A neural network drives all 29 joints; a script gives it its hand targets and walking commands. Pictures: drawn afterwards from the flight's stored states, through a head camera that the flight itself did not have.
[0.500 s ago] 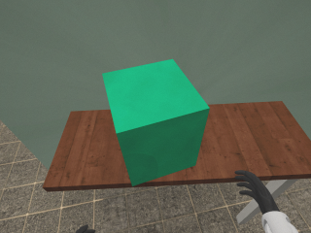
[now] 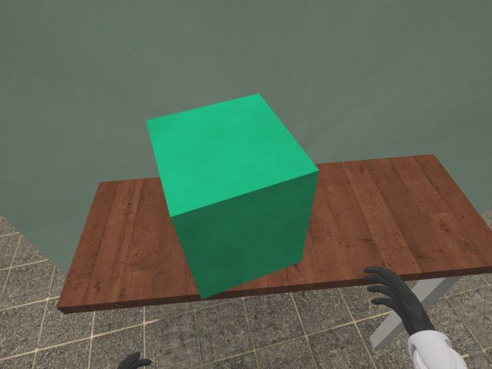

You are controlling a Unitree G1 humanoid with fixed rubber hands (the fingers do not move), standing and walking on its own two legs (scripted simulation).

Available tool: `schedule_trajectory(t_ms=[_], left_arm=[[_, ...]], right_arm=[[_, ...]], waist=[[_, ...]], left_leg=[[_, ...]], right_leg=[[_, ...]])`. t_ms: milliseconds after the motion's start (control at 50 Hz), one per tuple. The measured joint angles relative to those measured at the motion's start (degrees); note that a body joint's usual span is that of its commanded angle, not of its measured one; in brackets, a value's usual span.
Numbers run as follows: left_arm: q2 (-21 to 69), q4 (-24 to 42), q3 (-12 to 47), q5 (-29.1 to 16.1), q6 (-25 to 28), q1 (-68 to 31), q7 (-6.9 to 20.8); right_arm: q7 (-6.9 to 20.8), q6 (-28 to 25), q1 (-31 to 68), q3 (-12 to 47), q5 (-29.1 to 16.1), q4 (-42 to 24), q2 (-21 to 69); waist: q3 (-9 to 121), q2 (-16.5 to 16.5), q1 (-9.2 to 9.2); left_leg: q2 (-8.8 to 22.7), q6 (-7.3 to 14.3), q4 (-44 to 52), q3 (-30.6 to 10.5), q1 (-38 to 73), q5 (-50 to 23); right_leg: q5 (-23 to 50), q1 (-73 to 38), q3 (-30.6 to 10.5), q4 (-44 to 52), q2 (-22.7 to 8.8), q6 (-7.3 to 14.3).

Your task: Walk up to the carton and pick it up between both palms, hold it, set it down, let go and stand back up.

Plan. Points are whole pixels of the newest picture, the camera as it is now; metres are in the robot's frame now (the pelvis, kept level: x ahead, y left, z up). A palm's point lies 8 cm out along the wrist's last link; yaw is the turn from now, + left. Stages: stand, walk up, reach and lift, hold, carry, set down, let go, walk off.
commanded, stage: stand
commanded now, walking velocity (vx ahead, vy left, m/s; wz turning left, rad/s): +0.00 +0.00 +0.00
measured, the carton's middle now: (230, 196) +0.39 +0.06 +0.06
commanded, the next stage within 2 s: none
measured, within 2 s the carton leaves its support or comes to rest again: neither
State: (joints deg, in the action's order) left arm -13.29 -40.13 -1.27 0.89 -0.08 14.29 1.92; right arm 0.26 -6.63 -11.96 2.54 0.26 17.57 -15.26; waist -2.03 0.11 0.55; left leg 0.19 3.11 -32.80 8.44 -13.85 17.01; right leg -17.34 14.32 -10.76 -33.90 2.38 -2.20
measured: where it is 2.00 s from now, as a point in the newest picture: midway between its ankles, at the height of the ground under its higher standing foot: outside the picture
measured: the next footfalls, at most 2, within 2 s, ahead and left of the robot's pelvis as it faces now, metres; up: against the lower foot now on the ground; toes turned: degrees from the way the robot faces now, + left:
none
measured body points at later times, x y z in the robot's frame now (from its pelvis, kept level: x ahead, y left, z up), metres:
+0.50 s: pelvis +0.00 +0.00 +0.00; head +0.01 +0.01 +0.45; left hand +0.13 +0.25 -0.11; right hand +0.22 -0.22 -0.01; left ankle +0.01 +0.08 -0.73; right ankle +0.02 -0.15 -0.73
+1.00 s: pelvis +0.00 +0.00 +0.00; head +0.01 +0.00 +0.45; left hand +0.13 +0.25 -0.11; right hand +0.22 -0.22 -0.01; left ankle +0.01 +0.08 -0.73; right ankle +0.02 -0.15 -0.73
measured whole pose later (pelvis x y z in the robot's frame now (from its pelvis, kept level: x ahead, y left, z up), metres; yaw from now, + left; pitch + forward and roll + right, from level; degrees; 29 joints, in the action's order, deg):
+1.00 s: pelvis +0.00 +0.00 +0.00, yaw -1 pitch -2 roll +0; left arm -13.8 -39.3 -1.2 0.9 -0.5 13.6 2.0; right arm 0.5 -6.2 -11.7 3.0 0.2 16.9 -15.4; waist -2.3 0.2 0.5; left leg 0.7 3.1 -33.6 9.2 -14.0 17.7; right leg -17.6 14.7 -11.4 -34.6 2.8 -2.2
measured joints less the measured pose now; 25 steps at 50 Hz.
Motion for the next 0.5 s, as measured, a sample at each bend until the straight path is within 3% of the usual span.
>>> schedule_trajectory(t_ms=[500], left_arm=[[-0.67,1.95,0.48,0.30,-0.24,-0.50,-0.04]], right_arm=[[-0.04,-0.22,-0.96,0.38,-0.21,-1.26,-0.56]], waist=[[-0.07,-1.21,-0.52]], left_leg=[[-0.29,0.10,-0.71,-0.66,-1.64,0.28]], right_leg=[[-0.47,1.28,0.73,-0.51,-0.33,-0.06]])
